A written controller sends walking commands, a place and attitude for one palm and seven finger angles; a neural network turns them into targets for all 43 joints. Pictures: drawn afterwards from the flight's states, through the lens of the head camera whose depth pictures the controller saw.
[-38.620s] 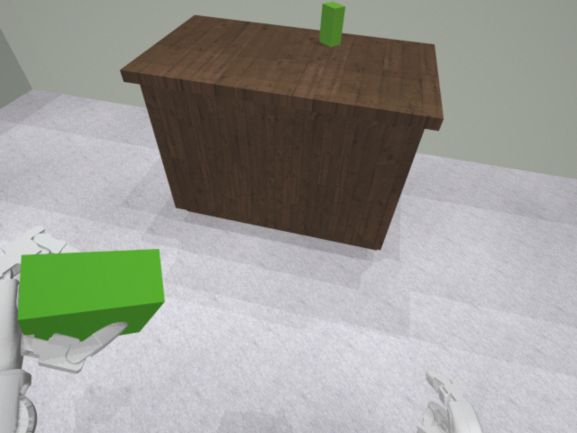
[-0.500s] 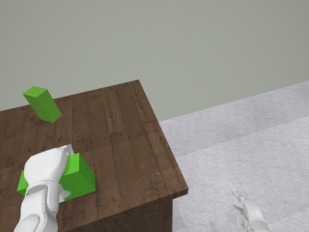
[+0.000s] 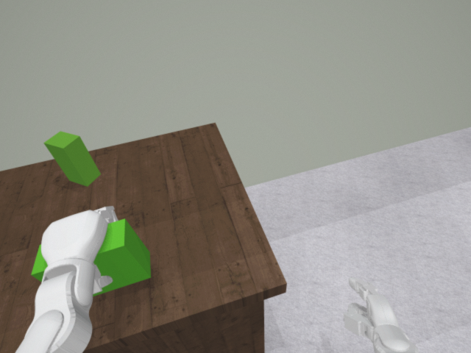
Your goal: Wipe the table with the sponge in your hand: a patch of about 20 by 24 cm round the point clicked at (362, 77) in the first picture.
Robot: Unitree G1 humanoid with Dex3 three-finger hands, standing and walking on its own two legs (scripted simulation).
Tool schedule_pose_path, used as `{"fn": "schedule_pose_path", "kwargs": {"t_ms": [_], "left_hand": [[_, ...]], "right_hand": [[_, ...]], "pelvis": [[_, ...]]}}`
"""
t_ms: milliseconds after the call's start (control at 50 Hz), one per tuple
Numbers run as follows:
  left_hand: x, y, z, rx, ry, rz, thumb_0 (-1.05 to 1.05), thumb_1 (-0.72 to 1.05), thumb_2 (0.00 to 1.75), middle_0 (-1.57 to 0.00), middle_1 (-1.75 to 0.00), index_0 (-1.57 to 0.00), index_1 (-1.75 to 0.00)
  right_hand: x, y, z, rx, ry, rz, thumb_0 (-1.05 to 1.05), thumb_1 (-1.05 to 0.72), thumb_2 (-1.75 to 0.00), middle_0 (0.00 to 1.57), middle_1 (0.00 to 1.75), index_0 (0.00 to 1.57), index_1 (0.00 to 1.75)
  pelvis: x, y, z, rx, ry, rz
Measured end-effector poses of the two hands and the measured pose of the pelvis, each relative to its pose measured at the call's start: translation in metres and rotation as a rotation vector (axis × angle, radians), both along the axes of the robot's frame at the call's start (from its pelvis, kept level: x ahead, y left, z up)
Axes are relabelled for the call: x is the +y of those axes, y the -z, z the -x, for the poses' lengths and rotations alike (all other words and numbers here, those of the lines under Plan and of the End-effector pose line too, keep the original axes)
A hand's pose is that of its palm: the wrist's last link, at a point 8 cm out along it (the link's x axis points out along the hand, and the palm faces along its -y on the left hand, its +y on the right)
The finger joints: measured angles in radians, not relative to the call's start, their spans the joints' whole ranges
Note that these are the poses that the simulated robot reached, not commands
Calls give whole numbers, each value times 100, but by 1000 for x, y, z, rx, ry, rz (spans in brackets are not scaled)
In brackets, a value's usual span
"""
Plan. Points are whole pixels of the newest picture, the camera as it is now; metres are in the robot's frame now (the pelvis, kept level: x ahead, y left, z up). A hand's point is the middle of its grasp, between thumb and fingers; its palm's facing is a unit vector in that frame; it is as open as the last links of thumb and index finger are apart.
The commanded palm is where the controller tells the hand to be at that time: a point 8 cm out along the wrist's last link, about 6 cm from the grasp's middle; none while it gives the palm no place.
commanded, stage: lift the sponge slowly off the table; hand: left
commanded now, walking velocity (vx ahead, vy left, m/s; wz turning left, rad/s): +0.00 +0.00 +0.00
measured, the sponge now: (103, 266) +0.22 +0.28 +0.04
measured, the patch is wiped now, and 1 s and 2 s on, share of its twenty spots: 1.00 1.00 1.00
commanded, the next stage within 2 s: bring the sponge back beside the body in 1.12 s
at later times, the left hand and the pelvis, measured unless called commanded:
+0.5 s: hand (83, 241) +0.23 +0.29 +0.11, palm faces +0.06 -0.10 -0.99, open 9.4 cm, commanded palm +0.20 +0.28 +0.18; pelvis +0.00 +0.00 +0.00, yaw +0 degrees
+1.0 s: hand (73, 229) +0.23 +0.29 +0.14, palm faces +0.10 -0.09 -0.99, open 9.4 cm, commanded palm +0.20 +0.28 +0.21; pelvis -0.01 +0.00 +0.00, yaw +0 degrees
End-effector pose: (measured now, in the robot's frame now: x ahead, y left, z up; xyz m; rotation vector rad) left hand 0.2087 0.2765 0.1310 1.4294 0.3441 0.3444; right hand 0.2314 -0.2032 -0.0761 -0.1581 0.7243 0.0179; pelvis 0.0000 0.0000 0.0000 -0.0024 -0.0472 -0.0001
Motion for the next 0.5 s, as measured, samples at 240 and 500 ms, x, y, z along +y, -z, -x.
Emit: {"fn": "schedule_pose_path", "kwargs": {"t_ms": [240,500], "left_hand": [[2,-12,-3,4,-2,-5,0,-47,110,-79,-140,-81,-140],[6,-31,1,-32,-6,-13,0,-47,110,-79,-140,-81,-140]], "right_hand": [[-7,-3,-3,-17,-2,18,1,-91,-90,20,30,20,30],[-10,0,2,-5,5,10,1,-91,-90,20,30,20,30]], "pelvis": [[-4,-1,2,-4,-7,0],[-4,-1,1,-4,-6,-1]]}}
